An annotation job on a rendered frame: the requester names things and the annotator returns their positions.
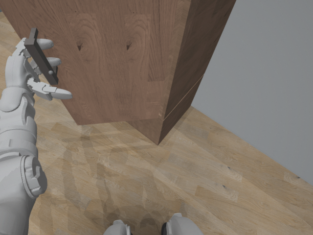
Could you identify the robot left hand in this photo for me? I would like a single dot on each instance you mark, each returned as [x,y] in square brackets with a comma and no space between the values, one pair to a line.
[18,72]

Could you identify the cupboard door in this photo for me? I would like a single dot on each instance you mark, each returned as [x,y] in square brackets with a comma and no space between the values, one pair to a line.
[114,53]

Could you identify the left robot thigh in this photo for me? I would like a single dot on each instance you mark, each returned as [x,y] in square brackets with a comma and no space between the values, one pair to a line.
[118,229]

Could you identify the left robot upper arm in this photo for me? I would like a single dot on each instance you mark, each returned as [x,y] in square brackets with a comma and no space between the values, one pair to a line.
[22,180]

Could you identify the robot left forearm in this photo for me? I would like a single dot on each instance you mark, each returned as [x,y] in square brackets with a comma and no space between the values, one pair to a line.
[18,129]

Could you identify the robot right shin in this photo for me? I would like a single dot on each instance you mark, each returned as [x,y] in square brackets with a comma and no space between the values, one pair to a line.
[176,215]

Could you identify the handle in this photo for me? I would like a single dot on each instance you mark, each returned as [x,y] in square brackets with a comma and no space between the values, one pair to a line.
[38,56]

